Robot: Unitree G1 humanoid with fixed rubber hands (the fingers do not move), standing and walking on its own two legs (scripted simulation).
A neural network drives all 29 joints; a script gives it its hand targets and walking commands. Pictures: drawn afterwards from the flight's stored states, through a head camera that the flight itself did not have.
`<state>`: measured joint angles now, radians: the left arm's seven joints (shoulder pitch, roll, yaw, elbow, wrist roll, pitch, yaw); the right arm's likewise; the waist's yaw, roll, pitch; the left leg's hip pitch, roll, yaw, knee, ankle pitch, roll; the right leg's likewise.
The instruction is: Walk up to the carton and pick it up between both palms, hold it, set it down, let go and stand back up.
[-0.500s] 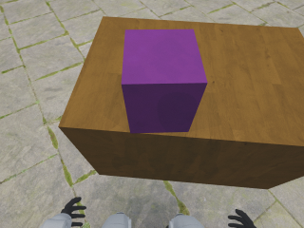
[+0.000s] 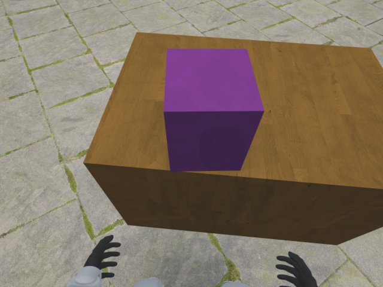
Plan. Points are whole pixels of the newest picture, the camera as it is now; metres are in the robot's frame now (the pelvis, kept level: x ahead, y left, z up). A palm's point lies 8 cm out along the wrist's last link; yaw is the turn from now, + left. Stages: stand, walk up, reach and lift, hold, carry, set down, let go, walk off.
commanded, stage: reach and lift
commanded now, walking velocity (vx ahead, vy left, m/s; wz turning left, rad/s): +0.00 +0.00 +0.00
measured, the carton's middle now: (206, 114) +0.52 -0.01 +0.00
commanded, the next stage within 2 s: none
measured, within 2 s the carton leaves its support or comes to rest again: neither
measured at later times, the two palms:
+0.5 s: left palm (102, 249) +0.20 +0.20 -0.07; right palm (306, 266) +0.17 -0.22 -0.07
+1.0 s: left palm (105, 228) +0.23 +0.20 -0.04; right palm (301, 232) +0.23 -0.21 -0.04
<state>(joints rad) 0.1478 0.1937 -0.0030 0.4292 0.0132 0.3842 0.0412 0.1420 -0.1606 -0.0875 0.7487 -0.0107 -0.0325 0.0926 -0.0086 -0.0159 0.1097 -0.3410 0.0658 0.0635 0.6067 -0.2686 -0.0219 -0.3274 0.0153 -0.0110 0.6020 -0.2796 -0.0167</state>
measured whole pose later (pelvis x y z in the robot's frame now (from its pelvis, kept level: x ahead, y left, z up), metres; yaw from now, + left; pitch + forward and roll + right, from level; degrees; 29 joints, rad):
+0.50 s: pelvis +0.03 +0.00 +0.02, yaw -1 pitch -2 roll +0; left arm 0.17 0.14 -0.02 0.53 -0.02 0.09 0.10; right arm 0.19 -0.16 -0.04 0.70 0.03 -0.18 0.07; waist 0.01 -0.03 0.06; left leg -0.15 0.05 0.09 0.39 -0.21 -0.02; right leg -0.16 0.01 0.01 0.42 -0.23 -0.01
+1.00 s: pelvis +0.05 +0.00 +0.02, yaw +0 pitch +0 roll +0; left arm 0.18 0.10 -0.04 0.58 -0.03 -0.22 0.11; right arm 0.12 -0.20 0.03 0.80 0.18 -0.41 0.08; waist 0.02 -0.01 0.00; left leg -0.14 0.05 0.07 0.39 -0.24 -0.03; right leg -0.13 0.01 -0.01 0.38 -0.25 -0.01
